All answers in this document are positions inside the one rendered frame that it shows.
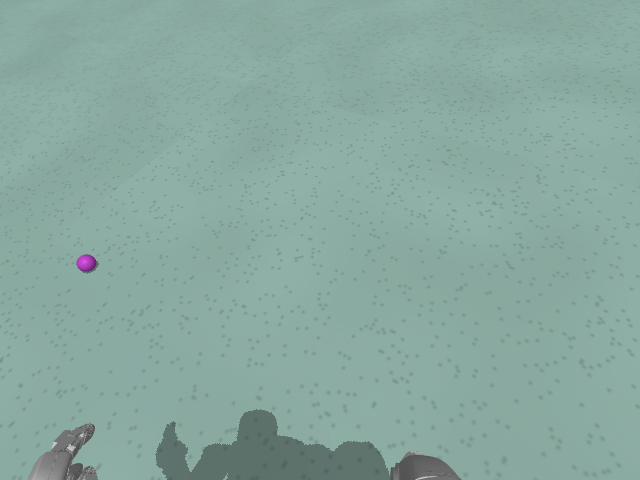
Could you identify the left robot hand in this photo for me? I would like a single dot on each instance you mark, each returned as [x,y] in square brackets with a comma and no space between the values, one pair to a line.
[56,464]

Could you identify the ball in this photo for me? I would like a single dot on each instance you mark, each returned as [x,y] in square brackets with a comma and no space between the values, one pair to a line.
[86,263]

